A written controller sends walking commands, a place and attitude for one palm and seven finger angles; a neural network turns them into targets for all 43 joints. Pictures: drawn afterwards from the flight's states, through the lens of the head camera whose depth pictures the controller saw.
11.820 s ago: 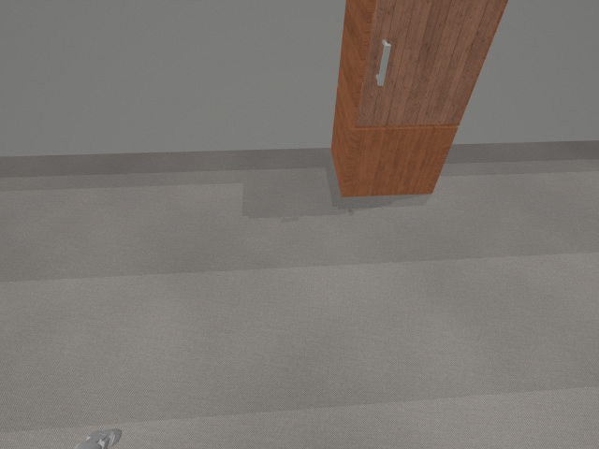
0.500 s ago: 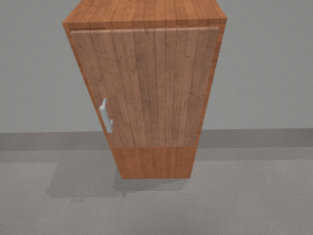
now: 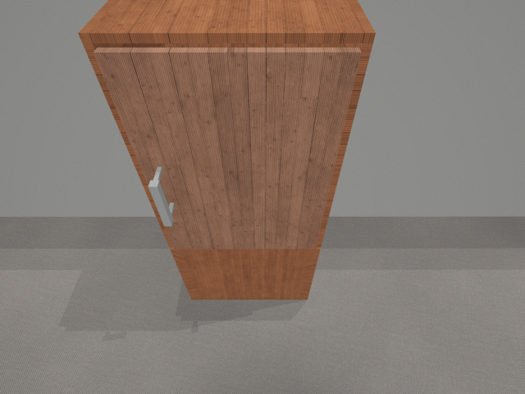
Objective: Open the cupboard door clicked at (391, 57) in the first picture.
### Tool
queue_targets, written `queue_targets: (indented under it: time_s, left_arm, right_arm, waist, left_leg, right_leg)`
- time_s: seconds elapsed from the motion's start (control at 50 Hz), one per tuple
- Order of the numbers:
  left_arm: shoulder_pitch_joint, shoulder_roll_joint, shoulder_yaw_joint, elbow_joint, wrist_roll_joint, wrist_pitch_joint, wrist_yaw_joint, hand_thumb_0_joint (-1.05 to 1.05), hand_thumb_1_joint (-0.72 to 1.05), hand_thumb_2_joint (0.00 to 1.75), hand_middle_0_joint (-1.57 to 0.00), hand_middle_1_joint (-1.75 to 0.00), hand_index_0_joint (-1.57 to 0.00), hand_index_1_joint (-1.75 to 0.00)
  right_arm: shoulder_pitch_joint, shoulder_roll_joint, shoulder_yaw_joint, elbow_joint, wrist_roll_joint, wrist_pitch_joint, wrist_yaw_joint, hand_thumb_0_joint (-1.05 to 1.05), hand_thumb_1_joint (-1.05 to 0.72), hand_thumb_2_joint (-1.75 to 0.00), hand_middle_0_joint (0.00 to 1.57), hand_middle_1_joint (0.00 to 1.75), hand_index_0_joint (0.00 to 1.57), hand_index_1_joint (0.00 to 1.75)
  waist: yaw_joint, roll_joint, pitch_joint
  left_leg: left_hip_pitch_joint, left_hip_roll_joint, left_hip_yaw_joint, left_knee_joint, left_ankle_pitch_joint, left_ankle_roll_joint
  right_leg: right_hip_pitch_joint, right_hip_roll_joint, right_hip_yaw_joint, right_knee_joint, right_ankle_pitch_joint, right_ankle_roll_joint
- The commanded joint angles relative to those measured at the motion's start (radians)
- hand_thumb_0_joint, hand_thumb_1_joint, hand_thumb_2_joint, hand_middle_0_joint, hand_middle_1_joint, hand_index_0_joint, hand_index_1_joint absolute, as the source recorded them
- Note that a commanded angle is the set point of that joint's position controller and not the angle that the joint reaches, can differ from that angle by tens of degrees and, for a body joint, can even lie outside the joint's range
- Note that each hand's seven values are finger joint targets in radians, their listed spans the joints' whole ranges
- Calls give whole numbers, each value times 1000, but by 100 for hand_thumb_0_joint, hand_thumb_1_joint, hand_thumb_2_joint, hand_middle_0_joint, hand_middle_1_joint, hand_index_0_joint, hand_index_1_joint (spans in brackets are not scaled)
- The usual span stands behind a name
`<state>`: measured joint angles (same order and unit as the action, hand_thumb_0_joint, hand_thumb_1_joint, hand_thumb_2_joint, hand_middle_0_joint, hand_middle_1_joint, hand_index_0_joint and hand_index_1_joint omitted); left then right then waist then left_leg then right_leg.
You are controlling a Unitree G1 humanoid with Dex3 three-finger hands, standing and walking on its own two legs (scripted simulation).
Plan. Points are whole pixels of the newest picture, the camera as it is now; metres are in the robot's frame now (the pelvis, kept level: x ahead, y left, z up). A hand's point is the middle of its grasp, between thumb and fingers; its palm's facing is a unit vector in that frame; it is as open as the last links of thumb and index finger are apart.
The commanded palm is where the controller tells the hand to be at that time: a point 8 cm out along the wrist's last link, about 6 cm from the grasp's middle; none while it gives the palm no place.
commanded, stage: come to a stop and stand still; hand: left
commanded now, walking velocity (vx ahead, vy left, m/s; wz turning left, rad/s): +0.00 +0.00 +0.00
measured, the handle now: (163, 197) +0.52 +0.26 -0.08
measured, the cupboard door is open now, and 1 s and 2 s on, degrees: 0 0 0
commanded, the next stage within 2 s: look again from close up in 0.02 s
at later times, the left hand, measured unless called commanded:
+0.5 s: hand out of the picture +0.02 +0.18 -0.17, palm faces +0.02 -0.98 -0.20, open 7.4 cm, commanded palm none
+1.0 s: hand (146, 329) +0.21 +0.19 -0.01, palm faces +0.12 -0.99 +0.00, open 7.9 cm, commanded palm +0.12 +0.25 -0.07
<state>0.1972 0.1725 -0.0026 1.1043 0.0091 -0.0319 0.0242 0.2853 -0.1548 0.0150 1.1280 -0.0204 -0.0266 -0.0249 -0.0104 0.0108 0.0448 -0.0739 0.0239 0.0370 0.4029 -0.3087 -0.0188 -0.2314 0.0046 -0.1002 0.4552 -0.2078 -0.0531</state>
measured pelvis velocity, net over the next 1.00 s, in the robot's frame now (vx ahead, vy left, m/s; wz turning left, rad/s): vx -0.03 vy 0.01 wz -0.01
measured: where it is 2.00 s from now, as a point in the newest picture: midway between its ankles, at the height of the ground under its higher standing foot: outside the picture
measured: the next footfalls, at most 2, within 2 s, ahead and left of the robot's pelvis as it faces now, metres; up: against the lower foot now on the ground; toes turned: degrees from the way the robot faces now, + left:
none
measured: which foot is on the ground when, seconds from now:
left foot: down 0.00-1.00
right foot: down 0.00-1.00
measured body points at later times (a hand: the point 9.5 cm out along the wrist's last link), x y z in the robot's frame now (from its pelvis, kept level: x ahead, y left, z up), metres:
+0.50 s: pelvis +0.00 +0.00 +0.00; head +0.02 +0.00 +0.45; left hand +0.02 +0.24 -0.16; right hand +0.01 -0.22 -0.16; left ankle -0.06 +0.13 -0.74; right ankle +0.03 -0.08 -0.74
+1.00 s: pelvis -0.03 +0.01 -0.04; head +0.00 +0.01 +0.41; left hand +0.20 +0.24 -0.01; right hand +0.15 -0.24 -0.11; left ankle -0.06 +0.13 -0.74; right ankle +0.03 -0.08 -0.74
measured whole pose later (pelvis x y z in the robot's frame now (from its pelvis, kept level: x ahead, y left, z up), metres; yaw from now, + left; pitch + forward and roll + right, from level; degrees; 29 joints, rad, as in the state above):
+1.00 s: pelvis -0.03 +0.01 -0.04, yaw +0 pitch +8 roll +2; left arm 0.26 0.16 0.14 0.27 -0.22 -0.49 -0.12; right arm 0.19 -0.24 -0.03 0.67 0.00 -0.30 -0.01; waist -0.02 -0.03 -0.10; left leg -0.49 0.00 0.06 0.80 -0.45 0.00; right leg -0.64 -0.04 -0.07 0.82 -0.32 -0.05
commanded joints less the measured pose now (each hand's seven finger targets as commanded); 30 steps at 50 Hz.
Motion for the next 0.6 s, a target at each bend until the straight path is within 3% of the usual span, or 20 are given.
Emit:
queue_targets:
  time_s: [0.0, 0.06, 0.08, 0.34, 0.46, 0.58]
  left_arm:
    - [47, 123, 25, -35, -2, -9, 8, 0, 90, 90, -20, -30, -20, -30]
    - [44, 119, 25, -35, -2, -6, 8, 0, 90, 90, -20, -30, -20, -30]
    - [43, 119, 25, -38, -2, -6, 8, 0, 90, 90, -20, -30, -20, -30]
    - [55, 124, 27, -32, -1, -6, 6, 0, 90, 90, -20, -30, -20, -30]
    - [55, 119, 25, -26, -1, -2, 6, 0, 90, 90, -20, -30, -20, -30]
    - [58, 118, 25, -25, -1, -1, 5, 0, 90, 90, -20, -30, -20, -30]
  right_arm:
    - [70, -97, -20, -22, 4, -8, -8, 0, -90, -90, 20, 30, 20, 30]
    - [71, -90, -21, -21, 4, -8, -10, 0, -90, -90, 20, 30, 20, 30]
    - [66, -100, -21, -22, 4, -8, -10, 0, -90, -90, 20, 30, 20, 30]
    - [51, -109, -24, -21, 6, -10, -12, 0, -90, -90, 20, 30, 20, 30]
    - [53, -99, -22, -14, 5, -8, -13, 0, -90, -90, 20, 30, 20, 30]
    - [59, -106, -22, -11, 6, -10, -13, 0, -90, -90, 20, 30, 20, 30]
  waist:
    - [14, -14, 2]
    - [12, -16, 4]
    - [14, 9, 6]
    - [15, -18, -11]
    - [15, 15, 16]
    - [17, -8, 8]
  left_leg:
    - [-134, 78, -51, -73, 146, 36]
    - [-124, 85, -54, -85, 150, 37]
    - [-127, 83, -56, -81, 155, 37]
    - [-107, 85, -55, -84, 154, 38]
    - [-113, 90, -58, -98, 156, 40]
    - [-122, 90, -61, -97, 141, 41]
  right_leg:
    - [116, -143, 154, -78, 204, -8]
    - [111, -135, 151, -81, 195, -8]
    - [112, -135, 152, -79, 199, -7]
    - [123, -137, 152, -86, 206, -7]
    - [106, -131, 143, -86, 184, -7]
    - [115, -128, 146, -89, 160, -4]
